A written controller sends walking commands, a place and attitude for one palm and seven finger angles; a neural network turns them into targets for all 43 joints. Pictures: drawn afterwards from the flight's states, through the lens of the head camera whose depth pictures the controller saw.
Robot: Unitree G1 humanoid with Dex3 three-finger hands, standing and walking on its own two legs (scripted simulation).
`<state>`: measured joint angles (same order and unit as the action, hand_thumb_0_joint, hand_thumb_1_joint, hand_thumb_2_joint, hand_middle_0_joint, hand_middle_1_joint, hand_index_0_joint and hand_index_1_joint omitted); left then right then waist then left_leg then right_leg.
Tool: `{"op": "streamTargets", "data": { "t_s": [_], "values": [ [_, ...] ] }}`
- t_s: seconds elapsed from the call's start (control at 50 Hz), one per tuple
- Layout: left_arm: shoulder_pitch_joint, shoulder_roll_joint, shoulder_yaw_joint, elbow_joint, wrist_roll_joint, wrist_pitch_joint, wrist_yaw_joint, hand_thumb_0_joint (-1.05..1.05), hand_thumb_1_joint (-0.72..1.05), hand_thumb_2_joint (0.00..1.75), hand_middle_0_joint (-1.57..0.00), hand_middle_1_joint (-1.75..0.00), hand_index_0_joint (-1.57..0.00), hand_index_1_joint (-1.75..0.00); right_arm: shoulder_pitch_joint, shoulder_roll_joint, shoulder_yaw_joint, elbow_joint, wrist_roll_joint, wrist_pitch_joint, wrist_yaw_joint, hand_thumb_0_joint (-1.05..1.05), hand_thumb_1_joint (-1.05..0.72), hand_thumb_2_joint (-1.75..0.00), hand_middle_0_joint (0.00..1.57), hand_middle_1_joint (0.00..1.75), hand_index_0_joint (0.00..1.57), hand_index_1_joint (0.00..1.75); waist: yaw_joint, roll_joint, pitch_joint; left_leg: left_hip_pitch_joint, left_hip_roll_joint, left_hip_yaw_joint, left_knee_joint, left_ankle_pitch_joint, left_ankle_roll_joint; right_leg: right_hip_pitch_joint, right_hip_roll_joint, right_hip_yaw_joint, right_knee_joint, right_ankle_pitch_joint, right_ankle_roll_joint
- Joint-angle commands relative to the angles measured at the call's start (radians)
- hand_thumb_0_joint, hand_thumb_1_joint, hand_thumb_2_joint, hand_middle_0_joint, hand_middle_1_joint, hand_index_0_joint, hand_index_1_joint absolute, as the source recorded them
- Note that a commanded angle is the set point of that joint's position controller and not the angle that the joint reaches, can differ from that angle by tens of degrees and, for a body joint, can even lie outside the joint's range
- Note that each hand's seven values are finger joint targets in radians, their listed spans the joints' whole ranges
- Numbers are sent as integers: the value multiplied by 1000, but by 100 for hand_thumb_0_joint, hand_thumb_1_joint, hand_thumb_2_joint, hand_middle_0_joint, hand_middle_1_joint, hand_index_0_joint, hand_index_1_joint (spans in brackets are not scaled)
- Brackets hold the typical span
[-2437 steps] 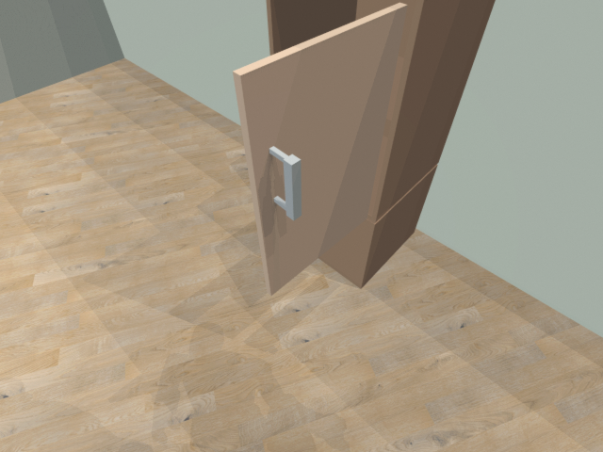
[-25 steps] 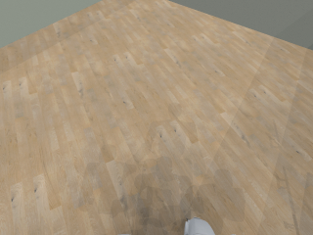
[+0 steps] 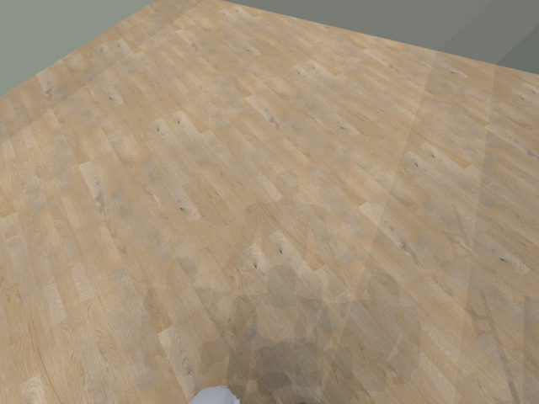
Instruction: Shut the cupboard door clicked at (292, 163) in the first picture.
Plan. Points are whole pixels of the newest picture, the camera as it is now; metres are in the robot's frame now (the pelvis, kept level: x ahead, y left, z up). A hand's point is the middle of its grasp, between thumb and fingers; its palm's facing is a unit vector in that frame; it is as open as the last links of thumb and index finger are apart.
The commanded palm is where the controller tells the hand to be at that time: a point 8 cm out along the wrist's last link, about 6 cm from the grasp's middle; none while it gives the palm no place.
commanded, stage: turn to face it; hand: left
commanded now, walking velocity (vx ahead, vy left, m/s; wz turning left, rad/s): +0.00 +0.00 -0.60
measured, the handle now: out of the picture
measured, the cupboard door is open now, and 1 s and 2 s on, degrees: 22 22 22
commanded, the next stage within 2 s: none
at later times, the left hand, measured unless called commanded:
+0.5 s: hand (171, 354) +0.21 +0.19 -0.16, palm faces -0.29 -0.91 -0.29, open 7.4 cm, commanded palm none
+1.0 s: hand (204, 317) +0.28 +0.14 -0.16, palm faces -0.56 -0.81 -0.20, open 7.4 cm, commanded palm none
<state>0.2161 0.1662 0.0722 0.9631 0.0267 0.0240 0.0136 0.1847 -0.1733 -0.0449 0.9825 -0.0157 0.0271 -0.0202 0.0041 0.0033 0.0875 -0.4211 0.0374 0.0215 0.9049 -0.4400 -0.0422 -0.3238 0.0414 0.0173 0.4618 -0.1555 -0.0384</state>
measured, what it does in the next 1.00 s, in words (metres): steps on the spot, turning right: left foot, then right foot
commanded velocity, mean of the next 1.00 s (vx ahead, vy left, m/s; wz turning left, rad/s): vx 0.00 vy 0.00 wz -0.60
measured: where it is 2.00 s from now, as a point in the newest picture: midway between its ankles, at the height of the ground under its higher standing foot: outside the picture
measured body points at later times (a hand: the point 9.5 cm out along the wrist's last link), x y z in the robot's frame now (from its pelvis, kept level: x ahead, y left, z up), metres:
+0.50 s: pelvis +0.04 +0.01 -0.01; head +0.07 -0.01 +0.43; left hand +0.22 +0.24 -0.14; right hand +0.02 -0.26 -0.16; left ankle +0.04 +0.14 -0.73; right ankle -0.02 -0.11 -0.74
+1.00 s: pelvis +0.07 +0.03 +0.00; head +0.13 +0.02 +0.45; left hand +0.31 +0.19 -0.15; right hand -0.02 -0.21 -0.13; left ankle +0.14 +0.12 -0.74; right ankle -0.04 -0.06 -0.67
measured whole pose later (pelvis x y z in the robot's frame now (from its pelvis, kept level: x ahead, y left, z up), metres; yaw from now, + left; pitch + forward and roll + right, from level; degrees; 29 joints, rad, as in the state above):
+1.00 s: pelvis +0.07 +0.03 +0.00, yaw -36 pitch +1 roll -2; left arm 0.15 0.26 0.09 0.87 0.02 0.09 -0.04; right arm 0.23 -0.20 -0.01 0.88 -0.04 0.01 -0.02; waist 0.00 -0.01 0.09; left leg -0.27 0.13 0.17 0.51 -0.26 0.00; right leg -0.44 -0.01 -0.04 1.01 -0.47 0.05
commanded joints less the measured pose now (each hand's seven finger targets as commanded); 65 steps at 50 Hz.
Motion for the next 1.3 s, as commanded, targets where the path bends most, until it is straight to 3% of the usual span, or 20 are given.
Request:
{"op": "streamTargets", "data": {
  "t_s": [0.0,0.06,0.1,0.12,0.22,0.4,0.44,0.46,0.48,0.56,0.72,0.74,0.76,0.78,0.88,1.06,1.1,1.12,1.16,1.28],
  "values": [
    [9,200,51,-85,3,-13,4,0,90,90,-20,-30,-20,-30,60,-66,-13,-71,8,-12,-11,0,-90,-90,20,30,20,30,-7,-141,-163,81,-17,-1,-172,44,-5,87,-234,303,-132,188,-146],
    [-41,183,48,-108,-7,1,-3,0,90,90,-20,-30,-20,-30,127,-101,-18,-67,10,-31,-19,0,-90,-90,20,30,20,30,-54,-101,-164,321,2,-3,-457,202,0,-73,-162,271,-52,45,-60],
    [-29,111,33,-153,-19,7,-19,0,90,90,-20,-30,-20,-30,119,-257,-42,-105,-14,-37,-28,0,-90,-90,20,30,20,30,-55,295,-111,353,388,-383,-677,197,163,-286,40,30,306,-383,44],
    [-48,151,41,-156,-5,12,-24,0,90,90,-20,-30,-20,-30,93,-262,-44,-117,-17,-34,-28,0,-90,-90,20,30,20,30,-54,224,-91,276,439,-395,-682,233,226,-272,-5,27,501,-415,54],
    [-10,133,39,-137,-7,35,-47,0,90,90,-20,-30,-20,-30,-22,-213,-27,-156,-19,-35,-27,0,-90,-90,20,30,20,30,11,163,-86,267,284,-43,-573,565,177,-208,-68,-30,599,-285,93],
    [-31,148,29,-172,-4,19,-51,0,90,90,-20,-30,-20,-30,21,-269,-56,-131,-12,-21,-9,0,-90,-90,20,30,20,30,-7,189,-109,274,298,74,-401,629,116,47,-35,-134,136,-141,52],
    [87,262,49,-141,5,2,-38,0,90,90,-20,-30,-20,-30,7,-220,-52,-158,4,-17,3,0,-90,-90,20,30,20,30,52,-52,-171,55,186,173,-128,340,14,329,-204,75,-68,178,-20],
    [133,348,63,-127,4,-6,-26,0,90,90,-20,-30,-20,-30,-58,-150,-28,-209,4,-14,5,0,-90,-90,20,30,20,30,88,-293,-141,-173,36,158,101,-199,-31,363,-418,362,-107,509,-136],
    [158,362,62,-125,-6,-2,-14,0,90,90,-20,-30,-20,-30,-95,-166,-20,-228,3,-1,-7,0,-90,-90,20,30,20,30,102,-213,-136,-208,46,11,227,-198,-23,320,-439,379,-98,556,-197],
    [-11,265,45,-173,-3,1,4,0,90,90,-20,-30,-20,-30,-56,-172,-20,-183,4,-8,-7,0,-90,-90,20,30,20,30,21,-179,-179,-166,69,-21,199,-21,-45,286,-295,211,-37,504,-158],
    [-91,277,49,-180,-3,18,-13,0,90,90,-20,-30,-20,-30,78,-159,-21,-154,10,-15,-7,0,-90,-90,20,30,20,30,-47,-155,-111,192,-7,41,-342,186,-29,-10,-212,262,-2,181,-78],
    [-95,236,43,-186,-9,23,-14,0,90,90,-20,-30,-20,-30,127,-198,-26,-146,6,-25,-9,0,-90,-90,20,30,20,30,-67,-36,-135,274,62,-42,-500,216,-9,-71,-144,211,85,38,-29],
    [-50,172,30,-204,-20,32,-23,0,90,90,-20,-30,-20,-30,150,-305,-42,-147,-13,-35,-12,0,-90,-90,20,30,20,30,-57,268,-149,353,298,-302,-603,244,85,-215,6,79,300,-277,38],
    [-59,175,27,-223,-15,26,-28,0,90,90,-20,-30,-20,-30,169,-351,-48,-163,-17,-33,-18,0,-90,-90,20,30,20,30,-68,293,-153,291,453,-427,-647,277,188,-225,10,12,538,-490,56],
    [-67,160,36,-178,-6,37,-55,0,90,90,-20,-30,-20,-30,38,-240,-22,-178,-20,-41,-27,0,-90,-90,20,30,20,30,-9,166,-110,280,304,-79,-571,556,164,-227,-77,-13,684,-315,91],
    [-87,137,22,-188,-8,27,-52,0,90,90,-20,-30,-20,-30,85,-271,-52,-124,-14,-24,-9,0,-90,-90,20,30,20,30,-31,223,-145,312,330,72,-443,645,136,11,-38,-122,192,-224,53],
    [28,198,37,-155,-3,17,-45,0,90,90,-20,-30,-20,-30,44,-262,-55,-139,-2,-20,-3,0,-90,-90,20,30,20,30,35,91,-165,153,275,130,-281,437,54,246,-80,-67,-49,3,19],
    [69,304,54,-143,8,4,-32,0,90,90,-20,-30,-20,-30,25,-184,-39,-174,6,-15,2,0,-90,-90,20,30,20,30,61,-231,-156,-81,132,211,-75,13,-19,378,-324,240,-153,217,-66],
    [85,338,62,-137,-4,6,-8,0,90,90,-20,-30,-20,-30,-54,-163,-24,-211,2,5,-8,0,-90,-90,20,30,20,30,76,-219,-102,-231,67,9,224,-157,-27,279,-408,351,-133,409,-190],
    [-44,265,42,-170,-3,0,-3,0,90,90,-20,-30,-20,-30,-14,-157,-23,-163,2,3,-1,0,-90,-90,20,30,20,30,5,-161,-136,-100,47,14,98,29,-53,194,-266,209,-75,388,-148]
  ]
}}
